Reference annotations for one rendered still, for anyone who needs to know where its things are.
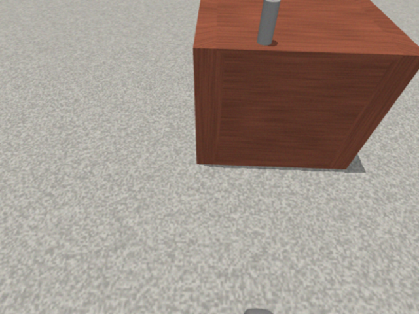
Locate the bottle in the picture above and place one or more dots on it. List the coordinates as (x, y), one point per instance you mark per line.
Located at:
(268, 21)

